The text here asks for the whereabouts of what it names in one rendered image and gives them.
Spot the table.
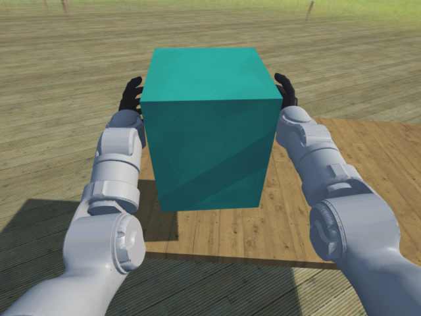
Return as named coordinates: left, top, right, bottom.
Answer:
left=131, top=115, right=421, bottom=270

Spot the right robot forearm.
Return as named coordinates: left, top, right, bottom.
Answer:
left=276, top=106, right=401, bottom=245

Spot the robot right upper arm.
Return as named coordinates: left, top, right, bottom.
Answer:
left=309, top=193, right=421, bottom=316

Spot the carton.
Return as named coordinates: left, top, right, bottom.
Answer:
left=139, top=47, right=283, bottom=212

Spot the robot left upper arm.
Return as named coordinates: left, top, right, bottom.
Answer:
left=0, top=213, right=146, bottom=316

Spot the robot left hand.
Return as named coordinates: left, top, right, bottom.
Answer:
left=118, top=76, right=144, bottom=122

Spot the robot right hand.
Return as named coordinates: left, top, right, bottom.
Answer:
left=274, top=73, right=297, bottom=110

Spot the left robot forearm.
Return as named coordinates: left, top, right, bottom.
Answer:
left=62, top=109, right=146, bottom=266

